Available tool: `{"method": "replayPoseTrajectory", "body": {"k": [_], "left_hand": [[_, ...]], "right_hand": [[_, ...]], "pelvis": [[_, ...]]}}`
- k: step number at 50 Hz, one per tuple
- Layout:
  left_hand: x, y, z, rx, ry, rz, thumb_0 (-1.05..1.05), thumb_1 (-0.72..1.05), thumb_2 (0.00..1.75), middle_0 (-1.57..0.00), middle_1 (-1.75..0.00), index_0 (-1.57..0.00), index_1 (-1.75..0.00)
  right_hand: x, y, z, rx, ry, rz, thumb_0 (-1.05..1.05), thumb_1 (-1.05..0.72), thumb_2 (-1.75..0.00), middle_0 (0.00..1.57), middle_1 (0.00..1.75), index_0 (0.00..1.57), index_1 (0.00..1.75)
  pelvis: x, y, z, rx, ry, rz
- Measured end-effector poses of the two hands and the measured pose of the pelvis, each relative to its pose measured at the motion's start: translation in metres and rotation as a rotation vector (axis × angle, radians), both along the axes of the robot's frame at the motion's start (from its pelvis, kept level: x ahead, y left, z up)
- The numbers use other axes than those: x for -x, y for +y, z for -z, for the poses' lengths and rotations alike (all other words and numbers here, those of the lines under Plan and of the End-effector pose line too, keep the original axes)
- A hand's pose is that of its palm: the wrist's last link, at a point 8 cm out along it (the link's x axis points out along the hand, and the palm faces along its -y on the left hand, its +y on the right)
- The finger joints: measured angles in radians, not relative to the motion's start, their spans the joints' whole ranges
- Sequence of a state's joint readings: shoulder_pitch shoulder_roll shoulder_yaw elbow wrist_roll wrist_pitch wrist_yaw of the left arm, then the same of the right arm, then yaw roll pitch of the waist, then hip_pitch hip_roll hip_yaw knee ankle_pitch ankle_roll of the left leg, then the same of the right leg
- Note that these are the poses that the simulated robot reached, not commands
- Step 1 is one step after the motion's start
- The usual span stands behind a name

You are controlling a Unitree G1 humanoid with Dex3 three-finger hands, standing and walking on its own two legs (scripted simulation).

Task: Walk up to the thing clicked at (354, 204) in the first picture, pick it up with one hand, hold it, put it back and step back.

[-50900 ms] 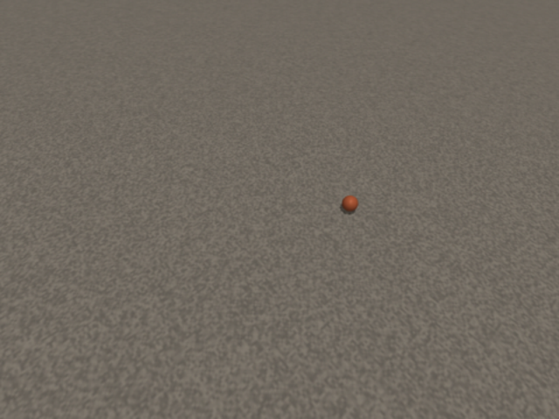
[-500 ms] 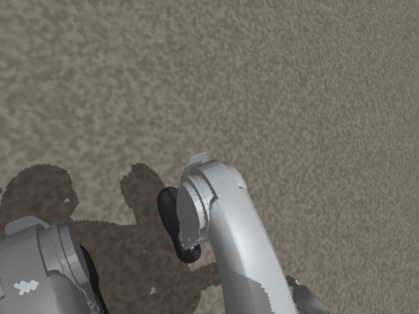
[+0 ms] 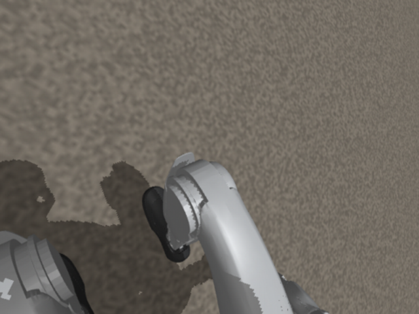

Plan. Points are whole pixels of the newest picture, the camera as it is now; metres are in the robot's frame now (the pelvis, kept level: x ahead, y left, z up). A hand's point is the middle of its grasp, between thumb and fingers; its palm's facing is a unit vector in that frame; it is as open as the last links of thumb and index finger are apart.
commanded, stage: rest palm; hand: left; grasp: from above
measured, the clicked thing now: out of the picture +0.57 +0.29 -0.28
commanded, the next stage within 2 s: close in 1.76 s
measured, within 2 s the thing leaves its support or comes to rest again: neither
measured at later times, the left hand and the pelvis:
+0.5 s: hand out of the picture +0.55 +0.29 -0.24, palm faces -0.44 -0.13 -0.89, open 13.0 cm; pelvis +0.00 +0.00 +0.00, yaw -2 degrees
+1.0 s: hand out of the picture +0.55 +0.28 -0.26, palm faces -0.44 -0.13 -0.89, open 12.2 cm; pelvis +0.00 +0.00 +0.00, yaw -2 degrees
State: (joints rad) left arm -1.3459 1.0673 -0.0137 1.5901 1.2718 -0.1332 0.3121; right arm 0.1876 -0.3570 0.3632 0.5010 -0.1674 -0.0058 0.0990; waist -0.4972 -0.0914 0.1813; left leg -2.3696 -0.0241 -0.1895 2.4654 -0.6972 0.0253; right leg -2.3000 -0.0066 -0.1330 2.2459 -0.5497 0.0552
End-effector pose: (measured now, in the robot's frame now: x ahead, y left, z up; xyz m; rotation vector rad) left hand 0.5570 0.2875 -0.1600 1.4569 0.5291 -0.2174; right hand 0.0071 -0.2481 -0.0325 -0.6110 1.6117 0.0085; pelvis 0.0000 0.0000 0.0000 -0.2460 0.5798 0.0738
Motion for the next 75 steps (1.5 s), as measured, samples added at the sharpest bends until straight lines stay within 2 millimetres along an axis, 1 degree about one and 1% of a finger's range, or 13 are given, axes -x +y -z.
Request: {"method": "replayPoseTrajectory", "body": {"k": [7,14,21,32,46,54,59,65,75], "left_hand": [[0.002,0.005,0.013,-0.006,-0.011,-0.018,0.00,-0.37,0.87,-0.26,-0.84,-0.24,-0.86],[0.001,0.008,0.018,-0.004,-0.003,-0.025,0.00,-0.36,0.87,-0.26,-0.84,-0.25,-0.86],[0.001,0.005,0.022,0.005,-0.002,-0.010,0.00,-0.35,0.86,-0.26,-0.85,-0.25,-0.86],[0.001,0.003,0.027,0.003,-0.017,-0.015,0.00,-0.31,0.84,-0.28,-0.86,-0.28,-0.86],[0.003,-0.004,0.037,0.004,-0.004,-0.016,0.00,-0.26,0.83,-0.31,-0.89,-0.31,-0.88],[0.003,-0.007,0.041,0.003,-0.009,-0.017,0.00,-0.23,0.83,-0.32,-0.91,-0.32,-0.90],[0.001,-0.006,0.040,0.004,-0.019,-0.026,0.00,-0.22,0.83,-0.32,-0.92,-0.33,-0.91],[0.001,-0.005,0.039,0.001,-0.012,-0.038,0.00,-0.20,0.83,-0.33,-0.93,-0.34,-0.91],[0.006,-0.004,0.042,-0.001,0.011,-0.034,0.00,-0.15,0.83,-0.34,-0.95,-0.37,-0.93]], "right_hand": [[0.008,0.000,-0.006,0.011,0.030,-0.008,0.00,-0.91,-0.90,0.20,0.30,0.20,0.30],[0.009,-0.001,-0.011,0.019,0.049,-0.022,0.00,-0.91,-0.90,0.20,0.30,0.20,0.30],[0.004,0.002,-0.012,0.019,0.040,-0.042,0.00,-0.91,-0.90,0.20,0.30,0.20,0.30],[-0.002,0.008,-0.007,0.003,0.018,-0.052,0.00,-0.92,-0.90,0.20,0.30,0.20,0.30],[0.004,0.013,-0.009,-0.012,0.036,-0.057,0.00,-0.92,-0.91,0.20,0.30,0.20,0.30],[0.007,0.012,-0.013,-0.002,0.044,-0.055,0.00,-0.92,-0.91,0.20,0.30,0.20,0.30],[0.008,0.012,-0.014,-0.005,0.048,-0.055,0.00,-0.92,-0.91,0.20,0.30,0.20,0.30],[0.008,0.011,-0.014,-0.009,0.047,-0.063,0.00,-0.92,-0.91,0.20,0.30,0.20,0.30],[0.008,0.008,-0.011,-0.010,0.049,-0.073,0.00,-0.92,-0.91,0.20,0.30,0.20,0.30]], "pelvis": [[0.000,0.000,0.002,0.006,-0.004,0.005],[-0.002,0.002,0.001,0.013,-0.005,0.007],[-0.002,0.003,0.001,0.025,-0.009,0.009],[-0.002,0.005,0.000,0.030,-0.010,0.013],[-0.001,0.005,0.000,0.034,-0.012,0.017],[-0.001,0.005,-0.001,0.036,-0.014,0.019],[-0.002,0.005,-0.002,0.035,-0.010,0.020],[-0.001,0.004,-0.001,0.038,-0.013,0.020],[0.001,0.003,-0.002,0.035,-0.025,0.020]]}}
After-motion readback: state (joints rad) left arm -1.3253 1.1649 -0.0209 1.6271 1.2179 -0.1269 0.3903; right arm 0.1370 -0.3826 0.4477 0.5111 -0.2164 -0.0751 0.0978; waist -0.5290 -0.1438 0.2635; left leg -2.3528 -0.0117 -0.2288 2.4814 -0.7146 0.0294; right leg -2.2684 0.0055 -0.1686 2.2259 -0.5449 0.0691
